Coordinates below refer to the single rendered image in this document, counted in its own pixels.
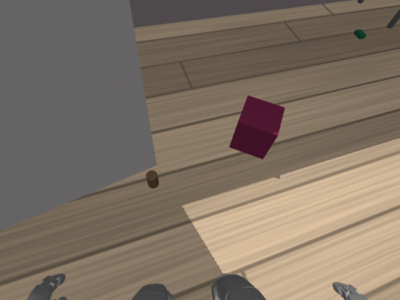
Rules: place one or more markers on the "left robot hand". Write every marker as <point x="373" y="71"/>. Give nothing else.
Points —
<point x="44" y="290"/>

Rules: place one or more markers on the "right robot hand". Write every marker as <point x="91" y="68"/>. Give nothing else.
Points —
<point x="348" y="292"/>

